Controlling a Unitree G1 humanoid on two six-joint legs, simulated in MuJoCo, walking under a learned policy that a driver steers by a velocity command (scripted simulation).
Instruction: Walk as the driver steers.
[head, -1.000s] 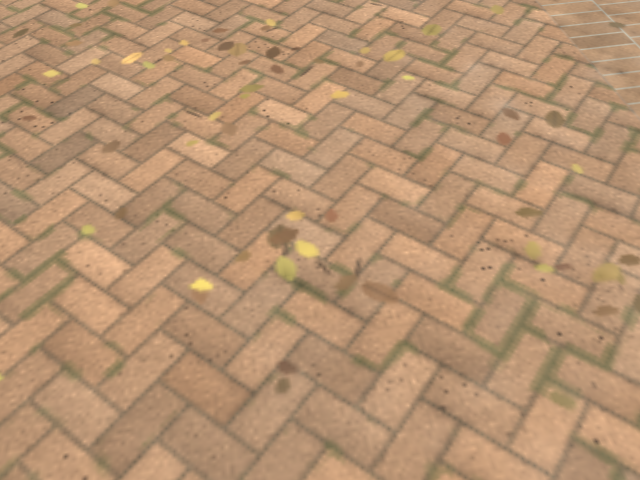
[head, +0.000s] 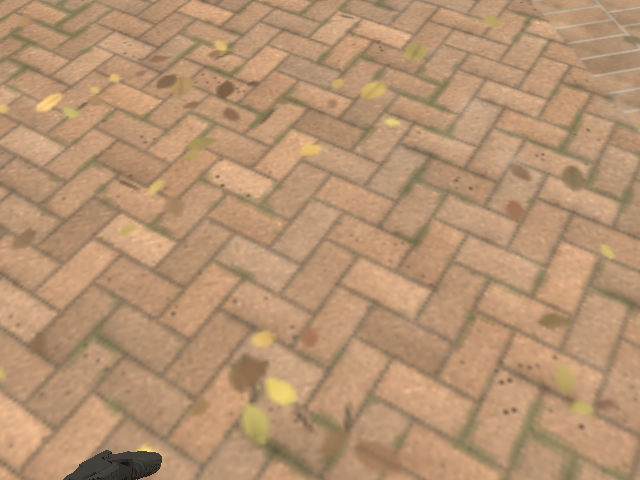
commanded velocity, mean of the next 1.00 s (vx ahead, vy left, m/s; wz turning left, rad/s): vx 0.50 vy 0.00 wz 0.45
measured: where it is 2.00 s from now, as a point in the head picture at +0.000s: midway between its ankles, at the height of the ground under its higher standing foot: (171, 272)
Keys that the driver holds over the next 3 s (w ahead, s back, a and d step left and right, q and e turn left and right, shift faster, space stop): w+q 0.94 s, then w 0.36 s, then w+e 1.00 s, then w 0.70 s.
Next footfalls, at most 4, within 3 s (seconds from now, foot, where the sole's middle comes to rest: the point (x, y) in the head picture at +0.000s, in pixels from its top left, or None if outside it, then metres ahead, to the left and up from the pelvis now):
0.50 left None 0.43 0.15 -0.76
0.98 right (287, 341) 0.76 0.07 -0.76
1.48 left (133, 324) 0.84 0.43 -0.76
2.00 right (198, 206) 1.19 0.30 -0.76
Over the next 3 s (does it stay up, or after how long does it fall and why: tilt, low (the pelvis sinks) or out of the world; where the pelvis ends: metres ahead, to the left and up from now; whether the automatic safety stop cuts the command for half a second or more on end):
stays up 1.56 0.41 0.01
